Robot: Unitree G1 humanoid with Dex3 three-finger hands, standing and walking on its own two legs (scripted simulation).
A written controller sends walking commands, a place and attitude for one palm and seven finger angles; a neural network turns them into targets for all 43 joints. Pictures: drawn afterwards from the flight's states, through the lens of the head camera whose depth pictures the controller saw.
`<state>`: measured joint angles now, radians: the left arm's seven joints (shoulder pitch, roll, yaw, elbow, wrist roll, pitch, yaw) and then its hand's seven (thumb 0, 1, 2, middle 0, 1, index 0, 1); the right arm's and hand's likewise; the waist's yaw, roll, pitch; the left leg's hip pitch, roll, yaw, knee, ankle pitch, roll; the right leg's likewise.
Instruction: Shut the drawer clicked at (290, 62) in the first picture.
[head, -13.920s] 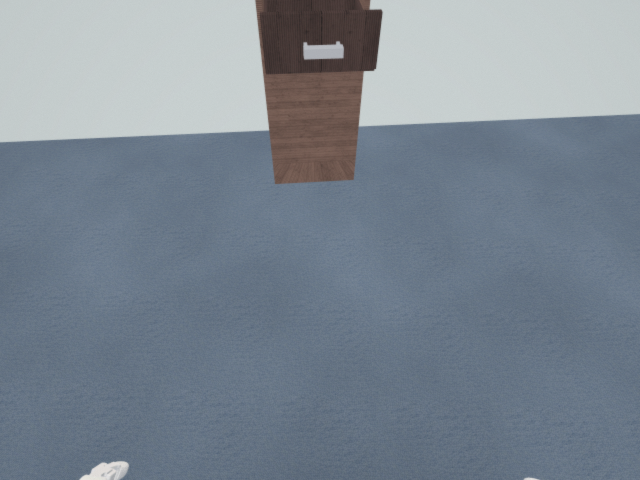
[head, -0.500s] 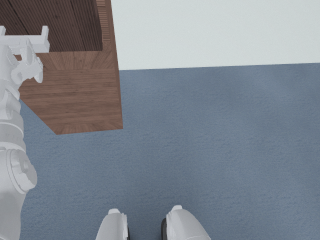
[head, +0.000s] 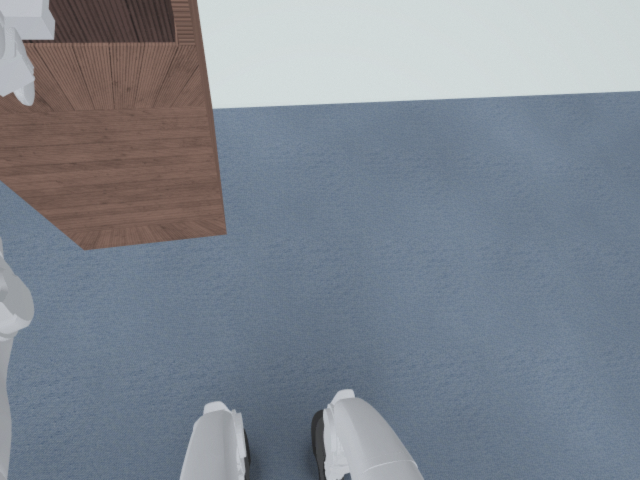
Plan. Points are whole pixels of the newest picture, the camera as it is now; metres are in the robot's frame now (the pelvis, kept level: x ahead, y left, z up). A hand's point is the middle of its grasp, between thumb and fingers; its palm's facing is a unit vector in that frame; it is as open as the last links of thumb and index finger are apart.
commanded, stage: push the drawer shut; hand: left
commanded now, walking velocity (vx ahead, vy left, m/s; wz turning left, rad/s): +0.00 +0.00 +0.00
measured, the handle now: out of the picture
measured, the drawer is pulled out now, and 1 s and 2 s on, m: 0.00 0.00 0.00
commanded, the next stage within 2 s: pull the fist back off the drawer in 0.12 s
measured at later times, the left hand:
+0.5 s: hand (15, 60) +0.56 +0.25 +0.09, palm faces +0.06 -1.00 -0.03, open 3.3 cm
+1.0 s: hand (30, 67) +0.55 +0.24 +0.09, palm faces +0.08 -1.00 -0.02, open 3.3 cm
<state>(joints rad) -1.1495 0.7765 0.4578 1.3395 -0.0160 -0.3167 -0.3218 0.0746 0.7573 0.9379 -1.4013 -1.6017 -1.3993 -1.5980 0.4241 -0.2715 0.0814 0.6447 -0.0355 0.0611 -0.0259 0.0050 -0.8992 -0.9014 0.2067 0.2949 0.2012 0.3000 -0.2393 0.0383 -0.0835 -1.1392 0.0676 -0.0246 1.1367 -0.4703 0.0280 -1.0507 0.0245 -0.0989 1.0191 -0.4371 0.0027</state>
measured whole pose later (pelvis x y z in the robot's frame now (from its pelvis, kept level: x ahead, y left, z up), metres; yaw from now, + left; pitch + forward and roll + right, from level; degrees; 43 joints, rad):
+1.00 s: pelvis +0.01 +0.00 +0.01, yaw -1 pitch +25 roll -5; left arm -0.97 0.66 0.48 1.18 -0.06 -0.31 -0.28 0.03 0.90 0.90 -1.40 -1.60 -1.40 -1.60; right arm 0.43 -0.27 0.06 0.60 -0.02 0.08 0.00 0.01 -0.90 -0.90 0.21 0.29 0.20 0.30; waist -0.21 0.04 -0.10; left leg -1.03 0.07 0.01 1.07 -0.48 0.03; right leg -0.96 0.03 -0.06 0.96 -0.43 0.01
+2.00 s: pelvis +0.04 -0.01 +0.09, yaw +2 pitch -2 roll +0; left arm 0.22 0.31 0.22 -0.13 -0.09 -0.05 0.09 0.02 0.90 0.90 -1.40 -1.60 -1.40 -1.60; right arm 0.18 -0.23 0.05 0.59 0.02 -0.04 -0.07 0.01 -0.90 -0.90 0.21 0.29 0.20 0.30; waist 0.04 0.06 0.00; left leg -0.13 0.01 0.04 0.43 -0.25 0.01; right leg -0.10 -0.01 -0.04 0.41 -0.26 0.00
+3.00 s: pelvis -0.01 +0.00 +0.09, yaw +2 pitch +1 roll -1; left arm 0.63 0.39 0.35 -0.54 -0.05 -0.19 0.12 0.02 0.89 0.90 -1.41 -1.60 -1.40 -1.60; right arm 0.19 -0.22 -0.01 0.53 0.01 0.02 -0.08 0.02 -0.90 -0.90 0.20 0.29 0.20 0.30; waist 0.00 0.02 0.03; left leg -0.29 -0.01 0.05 0.45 -0.18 0.04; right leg -0.26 -0.03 -0.03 0.43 -0.18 0.03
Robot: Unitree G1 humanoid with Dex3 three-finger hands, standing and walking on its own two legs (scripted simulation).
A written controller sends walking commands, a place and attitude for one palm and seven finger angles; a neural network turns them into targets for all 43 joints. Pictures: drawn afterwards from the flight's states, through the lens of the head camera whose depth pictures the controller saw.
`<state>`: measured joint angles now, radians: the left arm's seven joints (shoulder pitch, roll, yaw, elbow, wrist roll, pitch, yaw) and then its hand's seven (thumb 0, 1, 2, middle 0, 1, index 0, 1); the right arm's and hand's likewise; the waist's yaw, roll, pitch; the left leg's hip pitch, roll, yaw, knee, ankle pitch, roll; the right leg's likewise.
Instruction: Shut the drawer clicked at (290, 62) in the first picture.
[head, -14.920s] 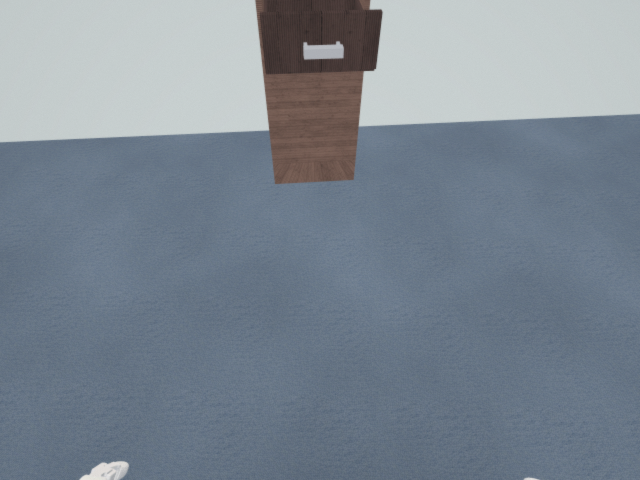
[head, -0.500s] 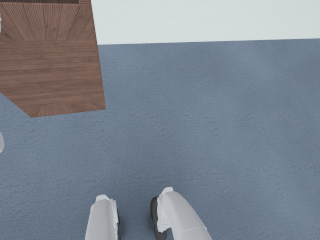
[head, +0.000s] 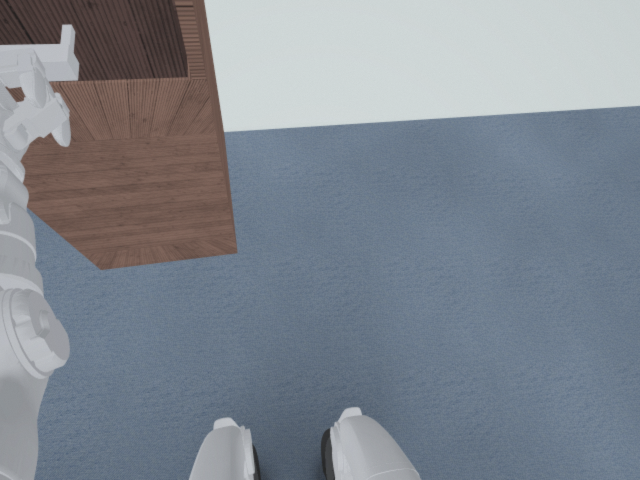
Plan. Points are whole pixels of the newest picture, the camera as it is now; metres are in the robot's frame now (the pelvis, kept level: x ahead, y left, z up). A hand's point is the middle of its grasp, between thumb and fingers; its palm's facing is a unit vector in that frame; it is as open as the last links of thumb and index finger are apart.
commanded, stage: draw the hand back to the body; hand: left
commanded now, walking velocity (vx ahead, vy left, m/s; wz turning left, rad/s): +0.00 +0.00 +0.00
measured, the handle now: (20, 48) +0.62 +0.29 +0.08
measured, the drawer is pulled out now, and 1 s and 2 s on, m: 0.00 0.00 0.00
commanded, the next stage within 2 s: step back with the hand held close in 1.40 s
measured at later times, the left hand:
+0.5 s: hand out of the picture +0.39 +0.25 +0.14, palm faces +0.10 -1.00 +0.00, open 3.3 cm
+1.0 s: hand out of the picture +0.26 +0.24 +0.20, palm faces +0.40 -0.87 -0.30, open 3.3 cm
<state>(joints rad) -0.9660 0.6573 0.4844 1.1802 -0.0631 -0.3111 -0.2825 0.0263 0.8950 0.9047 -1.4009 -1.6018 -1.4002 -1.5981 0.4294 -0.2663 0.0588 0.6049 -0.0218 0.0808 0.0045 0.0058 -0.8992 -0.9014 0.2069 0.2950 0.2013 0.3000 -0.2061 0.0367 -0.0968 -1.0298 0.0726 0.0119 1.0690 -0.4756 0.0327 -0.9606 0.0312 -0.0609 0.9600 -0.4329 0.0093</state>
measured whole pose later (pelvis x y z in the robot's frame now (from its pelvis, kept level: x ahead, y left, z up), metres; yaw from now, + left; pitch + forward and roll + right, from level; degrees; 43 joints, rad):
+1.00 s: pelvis +0.02 -0.02 +0.08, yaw +3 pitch -2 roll +0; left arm 0.22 0.31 0.22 -0.13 -0.09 -0.05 0.09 0.02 0.90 0.90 -1.40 -1.60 -1.40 -1.60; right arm 0.18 -0.23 0.05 0.59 0.02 -0.04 -0.07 0.01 -0.90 -0.90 0.21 0.29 0.20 0.30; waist 0.04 0.06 0.00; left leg -0.13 0.01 0.04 0.43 -0.25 0.01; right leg -0.10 -0.01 -0.04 0.41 -0.26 0.00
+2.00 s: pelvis -0.03 +0.00 +0.08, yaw +3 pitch +1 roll -1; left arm 0.63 0.39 0.35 -0.54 -0.05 -0.19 0.12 0.02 0.89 0.90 -1.41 -1.60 -1.40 -1.60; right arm 0.19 -0.22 -0.01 0.53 0.01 0.02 -0.08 0.02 -0.90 -0.90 0.20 0.29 0.20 0.30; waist 0.00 0.02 0.03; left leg -0.29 -0.01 0.05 0.45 -0.18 0.04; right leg -0.26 -0.03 -0.03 0.43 -0.18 0.03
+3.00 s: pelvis -0.17 +0.03 +0.06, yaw +4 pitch +0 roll -6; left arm 0.55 0.42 0.39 -0.54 -0.06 -0.29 0.12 0.02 0.89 0.90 -1.41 -1.60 -1.41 -1.60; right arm 0.18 -0.20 -0.02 0.61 -0.03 -0.08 -0.08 0.02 -0.90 -0.90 0.20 0.29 0.20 0.30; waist -0.01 0.03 0.01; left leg -0.48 0.01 -0.02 0.42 0.03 0.07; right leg -0.27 0.12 0.03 0.74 -0.48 -0.02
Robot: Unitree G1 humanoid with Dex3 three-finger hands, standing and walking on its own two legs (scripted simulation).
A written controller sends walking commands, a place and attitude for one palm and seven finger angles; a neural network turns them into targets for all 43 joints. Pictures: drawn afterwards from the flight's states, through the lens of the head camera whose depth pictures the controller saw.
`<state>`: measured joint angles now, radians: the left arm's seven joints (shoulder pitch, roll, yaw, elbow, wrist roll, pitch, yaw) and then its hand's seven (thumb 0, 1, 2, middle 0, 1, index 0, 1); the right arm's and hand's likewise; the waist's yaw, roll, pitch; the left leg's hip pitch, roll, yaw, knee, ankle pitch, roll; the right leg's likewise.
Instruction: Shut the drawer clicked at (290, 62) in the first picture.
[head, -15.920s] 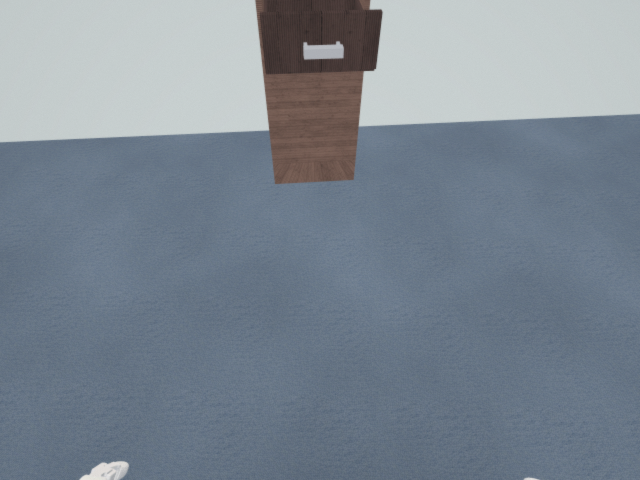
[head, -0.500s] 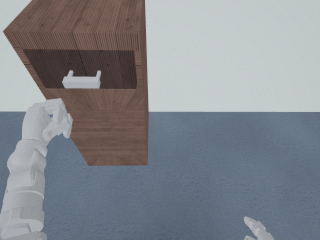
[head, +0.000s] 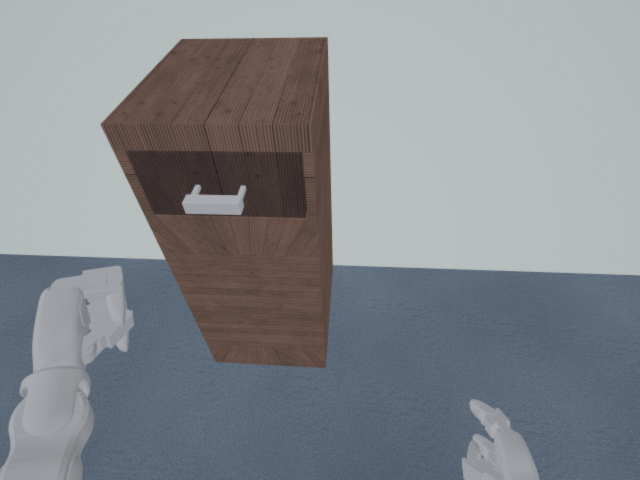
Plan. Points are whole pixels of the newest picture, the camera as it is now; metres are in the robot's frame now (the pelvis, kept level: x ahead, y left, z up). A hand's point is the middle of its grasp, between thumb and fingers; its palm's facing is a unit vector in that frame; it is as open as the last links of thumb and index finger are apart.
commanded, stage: draw the hand back to the body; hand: left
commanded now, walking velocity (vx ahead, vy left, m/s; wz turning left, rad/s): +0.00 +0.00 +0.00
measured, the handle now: (216, 197) +0.61 +0.28 +0.00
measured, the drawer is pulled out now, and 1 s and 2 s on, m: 0.00 0.00 0.00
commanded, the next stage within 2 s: step back with the hand held close in 0.40 s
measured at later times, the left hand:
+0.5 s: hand (87, 374) +0.17 +0.23 +0.15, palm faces +0.42 -0.83 -0.37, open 3.3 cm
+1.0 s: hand (40, 405) +0.14 +0.26 +0.15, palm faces +0.32 -0.81 -0.48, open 3.3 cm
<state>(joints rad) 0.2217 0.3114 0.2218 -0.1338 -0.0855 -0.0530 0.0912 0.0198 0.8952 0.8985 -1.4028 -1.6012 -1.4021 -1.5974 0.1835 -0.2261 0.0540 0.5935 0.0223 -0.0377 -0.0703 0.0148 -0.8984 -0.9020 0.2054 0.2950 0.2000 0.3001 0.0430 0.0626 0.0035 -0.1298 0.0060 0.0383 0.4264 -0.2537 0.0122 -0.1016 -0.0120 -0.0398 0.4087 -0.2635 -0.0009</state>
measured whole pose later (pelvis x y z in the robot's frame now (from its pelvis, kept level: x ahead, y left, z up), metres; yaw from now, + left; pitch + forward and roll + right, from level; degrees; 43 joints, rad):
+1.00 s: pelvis -0.05 +0.02 +0.00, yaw +0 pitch +1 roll -1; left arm 0.63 0.39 0.35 -0.54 -0.05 -0.19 0.12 0.02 0.89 0.90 -1.41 -1.60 -1.40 -1.60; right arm 0.19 -0.22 -0.01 0.53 0.01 0.02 -0.08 0.02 -0.90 -0.90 0.20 0.29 0.20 0.30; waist 0.00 0.02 0.03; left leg -0.29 -0.01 0.05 0.45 -0.18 0.04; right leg -0.26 -0.03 -0.03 0.43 -0.18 0.03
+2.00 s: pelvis -0.19 +0.05 -0.01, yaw +1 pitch +0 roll -6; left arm 0.55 0.42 0.39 -0.54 -0.06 -0.29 0.12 0.02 0.89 0.90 -1.41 -1.60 -1.41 -1.60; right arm 0.18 -0.20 -0.02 0.61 -0.03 -0.08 -0.08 0.02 -0.90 -0.90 0.20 0.29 0.20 0.30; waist -0.01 0.03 0.01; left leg -0.48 0.01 -0.02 0.42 0.03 0.07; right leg -0.27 0.12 0.03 0.74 -0.48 -0.02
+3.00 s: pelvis -0.30 +0.14 -0.01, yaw -3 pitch -1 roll -2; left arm 0.64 0.40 0.36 -0.61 -0.04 -0.17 0.15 0.02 0.89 0.90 -1.41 -1.60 -1.41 -1.60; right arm 0.23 -0.16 0.03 0.64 -0.01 -0.07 -0.06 0.01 -0.90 -0.90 0.21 0.30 0.20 0.30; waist 0.02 0.02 -0.01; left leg -0.40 0.01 0.02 0.68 -0.30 0.00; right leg -0.22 0.03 -0.09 0.51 -0.26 -0.05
